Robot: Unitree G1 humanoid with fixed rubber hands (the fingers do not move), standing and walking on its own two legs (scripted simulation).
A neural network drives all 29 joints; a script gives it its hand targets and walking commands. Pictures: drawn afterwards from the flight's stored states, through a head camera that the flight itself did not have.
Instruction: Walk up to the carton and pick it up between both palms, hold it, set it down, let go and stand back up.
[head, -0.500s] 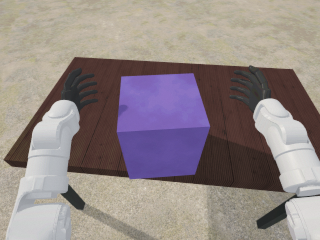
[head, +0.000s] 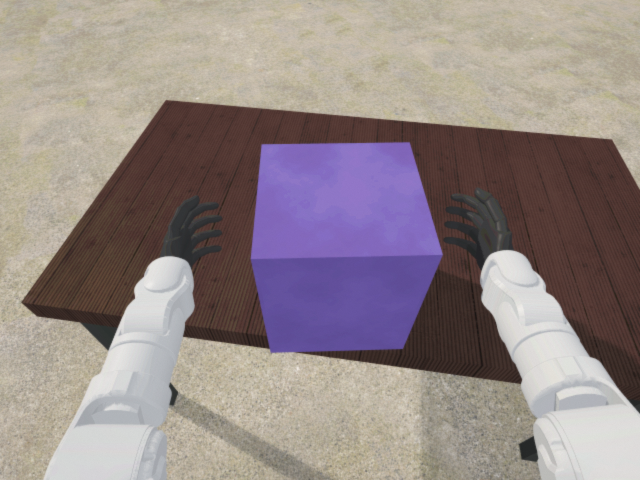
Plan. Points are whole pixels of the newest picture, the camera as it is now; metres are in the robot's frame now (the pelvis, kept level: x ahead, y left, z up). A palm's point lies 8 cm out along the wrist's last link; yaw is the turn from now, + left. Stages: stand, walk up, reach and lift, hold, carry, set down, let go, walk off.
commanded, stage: reach and lift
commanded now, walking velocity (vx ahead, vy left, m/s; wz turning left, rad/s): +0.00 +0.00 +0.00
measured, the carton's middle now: (336, 252) +0.45 +0.01 +0.00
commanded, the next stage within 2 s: none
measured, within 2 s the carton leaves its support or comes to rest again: neither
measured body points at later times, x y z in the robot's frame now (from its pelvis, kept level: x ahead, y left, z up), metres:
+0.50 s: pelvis -0.02 +0.00 -0.02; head +0.04 +0.01 +0.43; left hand +0.41 +0.20 +0.02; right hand +0.42 -0.19 +0.04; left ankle +0.00 +0.13 -0.75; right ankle +0.00 -0.12 -0.75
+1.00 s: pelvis -0.02 +0.00 -0.02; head +0.05 +0.00 +0.42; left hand +0.42 +0.16 +0.02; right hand +0.42 -0.15 +0.03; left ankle +0.00 +0.13 -0.75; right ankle +0.00 -0.12 -0.75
